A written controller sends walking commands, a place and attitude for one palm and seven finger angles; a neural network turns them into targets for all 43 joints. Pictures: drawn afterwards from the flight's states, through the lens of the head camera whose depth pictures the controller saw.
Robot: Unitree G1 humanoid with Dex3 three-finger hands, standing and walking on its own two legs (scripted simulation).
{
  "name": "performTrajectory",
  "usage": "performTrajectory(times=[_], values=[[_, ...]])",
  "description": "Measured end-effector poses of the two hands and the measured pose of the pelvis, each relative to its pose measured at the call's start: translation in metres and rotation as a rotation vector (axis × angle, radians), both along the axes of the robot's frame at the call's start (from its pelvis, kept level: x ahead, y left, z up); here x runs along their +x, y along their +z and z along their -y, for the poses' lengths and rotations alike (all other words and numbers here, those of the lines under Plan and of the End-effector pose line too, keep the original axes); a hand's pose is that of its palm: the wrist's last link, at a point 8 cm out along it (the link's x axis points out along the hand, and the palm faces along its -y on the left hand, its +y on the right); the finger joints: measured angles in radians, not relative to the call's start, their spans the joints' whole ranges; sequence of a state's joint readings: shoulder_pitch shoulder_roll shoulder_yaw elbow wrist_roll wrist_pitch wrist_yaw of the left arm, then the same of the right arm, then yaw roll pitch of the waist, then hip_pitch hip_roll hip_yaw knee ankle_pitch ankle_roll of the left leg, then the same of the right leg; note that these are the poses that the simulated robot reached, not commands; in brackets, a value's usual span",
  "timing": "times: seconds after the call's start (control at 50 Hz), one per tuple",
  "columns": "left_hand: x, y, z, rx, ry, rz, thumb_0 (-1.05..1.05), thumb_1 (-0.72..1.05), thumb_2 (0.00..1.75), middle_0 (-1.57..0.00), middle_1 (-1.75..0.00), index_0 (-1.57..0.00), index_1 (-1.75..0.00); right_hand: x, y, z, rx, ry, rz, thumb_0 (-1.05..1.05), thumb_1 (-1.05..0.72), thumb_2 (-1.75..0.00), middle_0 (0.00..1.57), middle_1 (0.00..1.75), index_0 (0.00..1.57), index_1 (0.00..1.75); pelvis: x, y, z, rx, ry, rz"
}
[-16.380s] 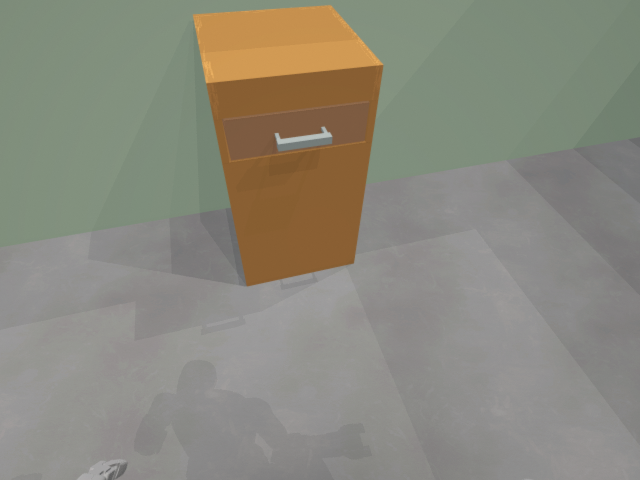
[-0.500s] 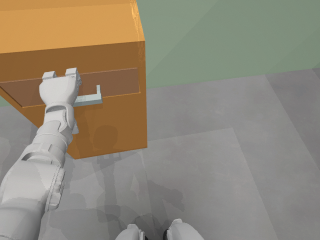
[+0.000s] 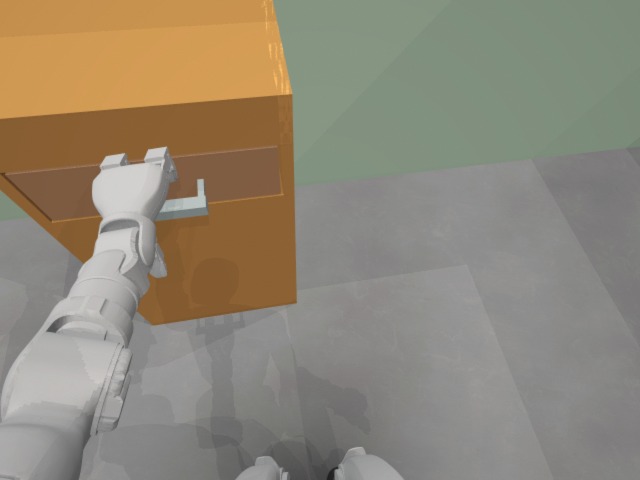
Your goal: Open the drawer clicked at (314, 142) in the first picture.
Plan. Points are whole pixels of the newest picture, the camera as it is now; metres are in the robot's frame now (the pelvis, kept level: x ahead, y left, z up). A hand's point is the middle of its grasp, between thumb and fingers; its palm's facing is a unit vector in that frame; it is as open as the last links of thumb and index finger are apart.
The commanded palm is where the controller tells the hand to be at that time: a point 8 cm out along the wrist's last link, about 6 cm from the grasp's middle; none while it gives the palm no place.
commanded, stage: lower the fingers behind the handle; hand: left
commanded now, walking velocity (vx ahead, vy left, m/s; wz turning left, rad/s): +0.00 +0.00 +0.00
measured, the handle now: (159, 200) +0.54 +0.22 -0.07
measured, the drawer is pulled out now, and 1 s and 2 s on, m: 0.00 0.00 0.00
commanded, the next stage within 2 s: close the thumb around the handle in 1.66 s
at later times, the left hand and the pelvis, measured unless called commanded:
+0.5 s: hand (156, 220) +0.48 +0.21 -0.04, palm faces -0.04 -0.04 -1.00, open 13.8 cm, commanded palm +0.47 +0.20 +0.02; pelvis -0.01 +0.00 -0.02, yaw +0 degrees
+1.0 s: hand (156, 235) +0.48 +0.22 -0.08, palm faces -0.06 -0.04 -1.00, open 13.8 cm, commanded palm +0.48 +0.21 -0.02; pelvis -0.01 +0.00 -0.04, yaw +0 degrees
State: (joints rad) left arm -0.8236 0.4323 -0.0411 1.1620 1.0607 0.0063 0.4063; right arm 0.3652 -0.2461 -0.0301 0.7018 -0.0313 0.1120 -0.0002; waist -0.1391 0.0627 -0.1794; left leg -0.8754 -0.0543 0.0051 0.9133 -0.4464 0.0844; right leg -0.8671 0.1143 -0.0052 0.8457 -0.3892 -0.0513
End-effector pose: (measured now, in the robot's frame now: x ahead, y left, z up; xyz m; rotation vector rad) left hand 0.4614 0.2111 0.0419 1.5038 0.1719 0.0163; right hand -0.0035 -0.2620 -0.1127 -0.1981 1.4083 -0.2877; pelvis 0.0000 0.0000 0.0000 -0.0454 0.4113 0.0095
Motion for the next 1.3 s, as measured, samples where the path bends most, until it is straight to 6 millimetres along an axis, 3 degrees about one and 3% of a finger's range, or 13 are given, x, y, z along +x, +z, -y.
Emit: performTrajectory(times=[0.14,0.26,0.44,0.56,0.7,0.88,1.04,1.3], values=[[-0.002,0.005,-0.001,0.032,-0.021,0.071,0.0,-0.49,0.3,-0.32,-1.2,-0.32,-1.2,0.005,-0.004,0.004,-0.005,0.021,0.006,0.01,-0.91,-0.9,0.2,0.3,0.2,0.3,-0.002,-0.004,0.002,-0.001,0.009,-0.005],[-0.004,-0.01,-0.01,0.062,0.043,0.017,0.0,-0.49,0.3,-0.32,-1.2,-0.32,-1.2,0.007,-0.007,0.007,-0.004,0.024,0.015,0.01,-0.91,-0.9,0.2,0.3,0.2,0.3,-0.006,-0.008,0.003,0.0,0.011,-0.02],[-0.001,-0.022,0.005,0.004,-0.036,0.032,0.0,-0.49,0.3,-0.32,-1.2,-0.32,-1.2,-0.001,-0.012,0.009,-0.026,0.027,-0.002,0.01,-0.91,-0.9,0.2,0.3,0.2,0.3,-0.006,-0.015,0.005,-0.003,0.01,-0.042],[0.005,-0.03,-0.003,0.046,0.013,0.066,0.0,-0.49,0.3,-0.32,-1.2,-0.32,-1.2,-0.008,-0.02,0.009,-0.018,0.02,-0.023,0.01,-0.91,-0.9,0.2,0.3,0.2,0.3,-0.009,-0.023,0.004,-0.004,0.002,-0.067],[0.001,-0.046,-0.012,0.04,0.055,-0.016,0.0,-0.49,0.3,-0.32,-1.2,-0.32,-1.2,-0.014,-0.024,0.003,-0.002,0.013,-0.041,0.01,-0.91,-0.9,0.2,0.3,0.2,0.3,-0.01,-0.025,0.004,-0.005,-0.001,-0.075],[0.006,-0.052,-0.012,0.024,-0.019,0.023,0.0,-0.49,0.3,-0.31,-1.2,-0.32,-1.2,-0.016,-0.028,0.006,-0.037,0.025,-0.045,0.01,-0.91,-0.9,0.2,0.3,0.2,0.3,-0.011,-0.035,0.002,-0.018,0.008,-0.1],[0.003,-0.072,-0.011,0.018,0.006,0.03,0.0,-0.49,0.3,-0.32,-1.2,-0.32,-1.2,-0.014,-0.037,0.004,-0.031,0.034,-0.054,0.01,-0.91,-0.9,0.2,0.3,0.2,0.3,-0.015,-0.044,-0.001,-0.024,0.006,-0.118],[0.006,-0.075,-0.009,0.047,0.024,0.038,0.0,-0.49,0.3,-0.31,-1.2,-0.32,-1.2,-0.018,-0.047,-0.002,-0.015,0.042,-0.041,0.01,-0.91,-0.9,0.2,0.3,0.2,0.3,-0.022,-0.053,-0.001,-0.029,0.011,-0.126]])
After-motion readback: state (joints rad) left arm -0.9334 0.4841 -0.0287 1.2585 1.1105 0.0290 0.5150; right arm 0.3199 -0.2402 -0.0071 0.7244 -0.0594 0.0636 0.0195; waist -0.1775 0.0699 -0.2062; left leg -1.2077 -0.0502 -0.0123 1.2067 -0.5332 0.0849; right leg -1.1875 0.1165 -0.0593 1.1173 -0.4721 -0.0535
